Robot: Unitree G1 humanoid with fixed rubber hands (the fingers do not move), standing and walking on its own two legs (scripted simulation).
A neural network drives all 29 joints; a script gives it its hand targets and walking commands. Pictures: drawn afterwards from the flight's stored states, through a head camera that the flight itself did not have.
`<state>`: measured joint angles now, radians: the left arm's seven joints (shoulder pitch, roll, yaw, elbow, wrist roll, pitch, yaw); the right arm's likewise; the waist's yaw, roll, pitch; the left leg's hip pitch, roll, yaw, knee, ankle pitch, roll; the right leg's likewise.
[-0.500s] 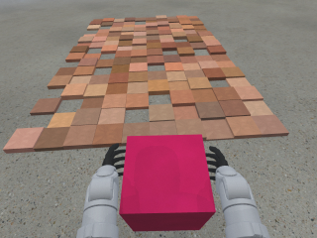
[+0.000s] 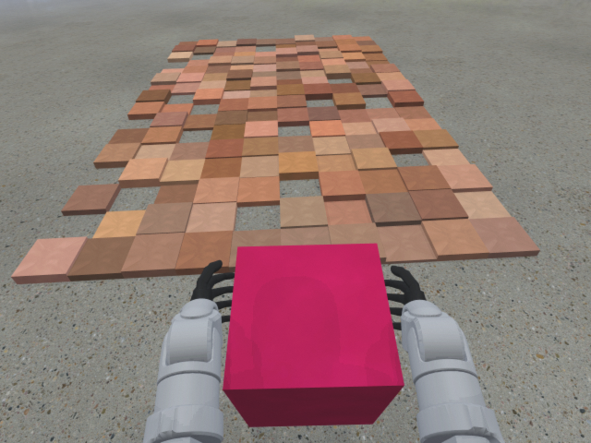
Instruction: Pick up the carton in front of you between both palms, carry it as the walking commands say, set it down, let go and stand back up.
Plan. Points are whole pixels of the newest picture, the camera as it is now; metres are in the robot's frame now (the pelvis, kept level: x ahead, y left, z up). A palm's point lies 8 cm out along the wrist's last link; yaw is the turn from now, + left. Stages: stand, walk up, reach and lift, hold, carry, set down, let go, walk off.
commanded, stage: hold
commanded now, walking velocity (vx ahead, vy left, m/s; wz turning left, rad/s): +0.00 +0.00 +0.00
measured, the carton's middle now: (309, 340) +0.30 +0.00 -0.05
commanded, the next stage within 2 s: carry in 0.76 s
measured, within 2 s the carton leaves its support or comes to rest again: neither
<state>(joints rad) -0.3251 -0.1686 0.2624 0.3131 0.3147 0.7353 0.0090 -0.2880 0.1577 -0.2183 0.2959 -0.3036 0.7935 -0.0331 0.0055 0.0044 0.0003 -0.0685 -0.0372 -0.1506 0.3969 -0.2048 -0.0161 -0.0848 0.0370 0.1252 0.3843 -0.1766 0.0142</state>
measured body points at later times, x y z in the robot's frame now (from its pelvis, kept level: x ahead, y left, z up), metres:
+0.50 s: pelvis +0.01 +0.00 +0.00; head -0.04 +0.00 +0.45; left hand +0.32 +0.16 +0.05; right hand +0.31 -0.15 +0.03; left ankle +0.02 +0.13 -0.74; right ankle +0.03 -0.13 -0.74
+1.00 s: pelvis +0.03 +0.02 -0.01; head +0.00 +0.03 +0.44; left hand +0.33 +0.17 +0.06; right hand +0.33 -0.12 +0.06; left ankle +0.02 +0.14 -0.74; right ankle +0.03 -0.13 -0.74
